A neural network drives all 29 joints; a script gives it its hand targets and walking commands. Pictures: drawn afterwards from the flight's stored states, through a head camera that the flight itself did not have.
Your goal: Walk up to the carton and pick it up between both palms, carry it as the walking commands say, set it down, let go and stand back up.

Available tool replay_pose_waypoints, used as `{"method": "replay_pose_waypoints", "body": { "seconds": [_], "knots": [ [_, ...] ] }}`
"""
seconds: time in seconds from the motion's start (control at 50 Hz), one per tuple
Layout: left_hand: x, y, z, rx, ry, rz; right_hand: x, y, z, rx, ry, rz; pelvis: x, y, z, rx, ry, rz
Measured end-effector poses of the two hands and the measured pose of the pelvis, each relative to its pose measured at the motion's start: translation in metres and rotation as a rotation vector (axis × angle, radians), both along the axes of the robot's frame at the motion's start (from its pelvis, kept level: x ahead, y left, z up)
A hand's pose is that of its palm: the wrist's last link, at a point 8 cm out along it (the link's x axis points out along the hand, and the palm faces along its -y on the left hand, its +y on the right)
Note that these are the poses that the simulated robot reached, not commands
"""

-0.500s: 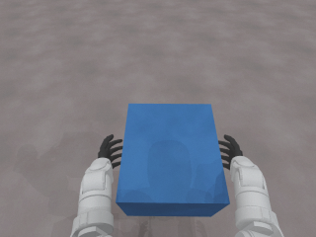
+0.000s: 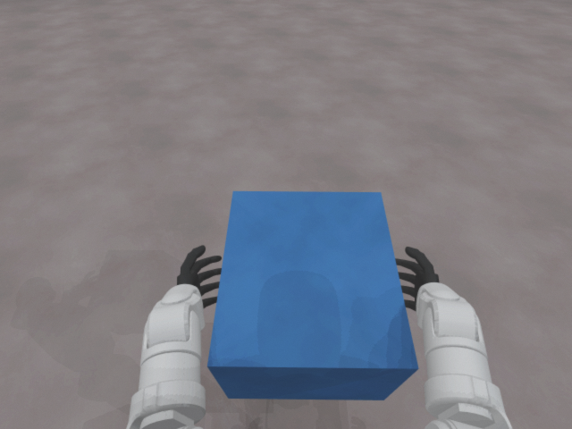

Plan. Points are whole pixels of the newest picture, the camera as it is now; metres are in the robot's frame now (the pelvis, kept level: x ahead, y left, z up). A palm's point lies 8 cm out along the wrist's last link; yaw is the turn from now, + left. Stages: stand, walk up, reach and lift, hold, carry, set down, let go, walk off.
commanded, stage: reach and lift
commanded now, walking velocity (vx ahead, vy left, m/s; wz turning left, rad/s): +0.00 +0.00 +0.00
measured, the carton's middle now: (306, 292) +0.35 +0.00 -0.03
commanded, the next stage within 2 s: hold in 1.12 s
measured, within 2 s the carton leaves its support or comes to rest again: neither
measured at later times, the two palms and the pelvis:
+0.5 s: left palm (193, 282) +0.31 +0.17 +0.05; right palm (426, 297) +0.31 -0.18 +0.04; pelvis +0.01 +0.01 +0.00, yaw +0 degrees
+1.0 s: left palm (190, 285) +0.31 +0.17 +0.05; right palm (425, 306) +0.29 -0.18 +0.04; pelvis +0.01 +0.01 +0.00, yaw +0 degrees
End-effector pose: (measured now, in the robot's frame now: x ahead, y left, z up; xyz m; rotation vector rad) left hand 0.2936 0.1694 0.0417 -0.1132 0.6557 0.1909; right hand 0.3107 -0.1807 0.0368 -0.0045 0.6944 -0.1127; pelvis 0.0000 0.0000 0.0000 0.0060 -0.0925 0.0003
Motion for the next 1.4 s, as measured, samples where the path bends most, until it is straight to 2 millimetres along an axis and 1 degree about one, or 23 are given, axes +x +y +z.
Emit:
{"method": "replay_pose_waypoints", "body": {
  "seconds": [0.08,0.18,0.26,0.46,0.58,0.82,1.1,1.4],
  "knots": [
    [0.004,-0.003,-0.001,0.004,-0.001,-0.018,-0.002,-0.002,-0.001,-0.014,0.000,-0.025,0.000,0.001,0.000,-0.001,0.002,0.000],
    [0.012,-0.006,0.006,0.009,-0.026,-0.037,0.000,-0.004,0.006,-0.018,-0.027,-0.048,0.004,0.003,0.001,-0.004,0.008,0.000],
    [0.014,-0.005,0.007,0.006,-0.030,-0.042,0.002,-0.004,0.008,-0.021,-0.032,-0.052,0.006,0.004,0.001,-0.006,0.011,0.000],
    [0.018,-0.001,0.005,0.001,-0.021,-0.043,-0.004,0.001,0.001,-0.020,-0.012,-0.061,0.010,0.008,0.002,-0.011,0.013,0.001],
    [0.020,-0.002,0.006,0.005,-0.027,-0.051,-0.007,0.000,0.000,-0.026,-0.012,-0.064,0.011,0.008,0.003,-0.012,0.011,0.001],
    [0.018,-0.002,0.007,0.015,-0.030,-0.055,-0.012,0.000,0.000,-0.027,-0.009,-0.063,0.013,0.008,0.003,-0.011,0.001,0.002],
    [0.009,0.005,0.005,0.038,-0.029,-0.047,-0.022,0.008,-0.001,-0.022,-0.004,-0.052,0.012,0.009,0.003,-0.012,-0.009,0.002],
    [0.007,0.005,0.005,0.037,-0.030,-0.050,-0.023,0.008,-0.001,-0.023,-0.006,-0.056,0.011,0.008,0.003,-0.012,-0.011,0.003]
  ]
}}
